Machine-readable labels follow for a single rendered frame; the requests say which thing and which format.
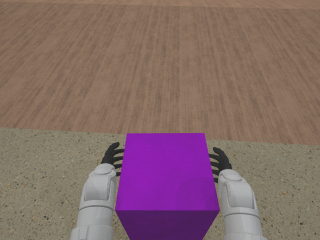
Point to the right robot forearm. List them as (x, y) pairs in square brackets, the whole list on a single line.
[(239, 207)]

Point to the right robot hand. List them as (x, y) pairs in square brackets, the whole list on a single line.
[(223, 162)]

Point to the left robot hand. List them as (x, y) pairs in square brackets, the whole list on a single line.
[(110, 159)]

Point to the carton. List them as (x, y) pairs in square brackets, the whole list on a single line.
[(166, 188)]

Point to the left robot forearm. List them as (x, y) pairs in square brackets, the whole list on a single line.
[(94, 221)]

